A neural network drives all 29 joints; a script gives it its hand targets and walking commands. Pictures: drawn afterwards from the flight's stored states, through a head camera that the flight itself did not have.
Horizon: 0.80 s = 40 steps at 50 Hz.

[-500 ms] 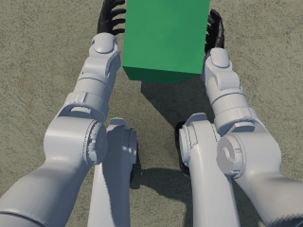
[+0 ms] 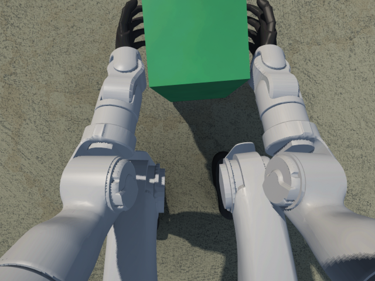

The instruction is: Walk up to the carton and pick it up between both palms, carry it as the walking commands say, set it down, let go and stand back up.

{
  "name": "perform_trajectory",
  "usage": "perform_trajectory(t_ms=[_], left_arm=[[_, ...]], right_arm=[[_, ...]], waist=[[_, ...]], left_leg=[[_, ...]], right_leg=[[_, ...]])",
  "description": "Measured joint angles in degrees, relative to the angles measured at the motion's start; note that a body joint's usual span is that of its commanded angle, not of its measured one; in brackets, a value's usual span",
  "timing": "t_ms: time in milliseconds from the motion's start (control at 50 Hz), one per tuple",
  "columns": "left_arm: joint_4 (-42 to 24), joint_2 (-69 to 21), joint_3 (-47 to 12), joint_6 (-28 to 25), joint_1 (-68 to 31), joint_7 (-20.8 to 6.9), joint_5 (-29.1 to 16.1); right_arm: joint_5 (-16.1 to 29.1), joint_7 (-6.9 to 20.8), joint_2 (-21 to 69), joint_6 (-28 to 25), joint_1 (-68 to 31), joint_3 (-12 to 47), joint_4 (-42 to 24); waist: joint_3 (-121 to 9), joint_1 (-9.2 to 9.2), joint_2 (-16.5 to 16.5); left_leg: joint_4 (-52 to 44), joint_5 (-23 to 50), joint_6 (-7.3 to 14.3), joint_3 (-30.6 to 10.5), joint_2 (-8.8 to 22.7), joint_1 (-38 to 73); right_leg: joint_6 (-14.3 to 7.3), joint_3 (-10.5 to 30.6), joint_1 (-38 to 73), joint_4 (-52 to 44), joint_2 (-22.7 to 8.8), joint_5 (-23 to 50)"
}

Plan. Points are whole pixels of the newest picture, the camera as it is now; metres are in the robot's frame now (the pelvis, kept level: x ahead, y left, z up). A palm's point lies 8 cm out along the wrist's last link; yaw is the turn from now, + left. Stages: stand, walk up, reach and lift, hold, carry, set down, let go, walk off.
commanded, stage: set down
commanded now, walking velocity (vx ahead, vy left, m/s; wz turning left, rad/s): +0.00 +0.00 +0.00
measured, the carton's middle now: (195, 54) +0.51 -0.03 -0.22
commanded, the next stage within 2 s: none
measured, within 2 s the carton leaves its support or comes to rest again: rests again in 0.58 s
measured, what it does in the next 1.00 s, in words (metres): stands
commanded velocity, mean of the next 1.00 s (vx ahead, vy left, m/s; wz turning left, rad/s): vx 0.00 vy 0.00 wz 0.00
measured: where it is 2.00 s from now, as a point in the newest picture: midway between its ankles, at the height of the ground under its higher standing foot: (188, 204)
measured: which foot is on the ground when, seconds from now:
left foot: down 0.00-1.00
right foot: down 0.00-1.00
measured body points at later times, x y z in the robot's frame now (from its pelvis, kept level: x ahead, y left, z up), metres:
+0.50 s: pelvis +0.00 +0.00 +0.00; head +0.33 +0.01 +0.30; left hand +0.52 +0.09 -0.16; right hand +0.51 -0.16 -0.15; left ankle +0.09 +0.11 -0.35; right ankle +0.13 -0.13 -0.35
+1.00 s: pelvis +0.00 +0.00 +0.00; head +0.33 +0.00 +0.30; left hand +0.52 +0.09 -0.16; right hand +0.50 -0.16 -0.16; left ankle +0.09 +0.11 -0.35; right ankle +0.13 -0.13 -0.35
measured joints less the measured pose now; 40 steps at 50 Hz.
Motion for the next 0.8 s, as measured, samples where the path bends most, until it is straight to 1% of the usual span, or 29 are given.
perform_trajectory(t_ms=[180, 520, 800], left_arm=[[0.4, 0.0, -0.9, -0.5, 0.3, -0.2, -0.7], [3.0, -0.1, 1.2, -1.2, -1.9, -2.6, 2.2], [4.4, 0.3, 1.6, -2.3, -2.7, -3.5, 2.9]], right_arm=[[0.0, 0.8, -0.3, -0.8, 0.5, -0.7, 0.5], [-0.2, 1.6, -1.1, -1.9, 0.3, -2.0, 2.4], [0.1, 1.6, -1.5, -2.6, 0.1, -2.0, 3.5]], waist=[[-0.7, -0.12, -0.1], [0.0, 0.05, -0.6], [1.0, 0.24, -0.7]], left_leg=[[0.0, -0.1, 0.0, 0.0, -0.3, -0.7], [0.1, -0.2, -0.5, -0.2, -0.2, -0.3], [0.7, -0.5, -0.6, -0.4, -0.1, 0.4]], right_leg=[[0.2, 0.3, -0.6, 0.2, 0.1, -0.3], [-0.1, 0.1, -0.6, 0.3, 0.4, -0.1], [-0.1, 0.0, 0.1, 0.9, 0.7, -0.2]])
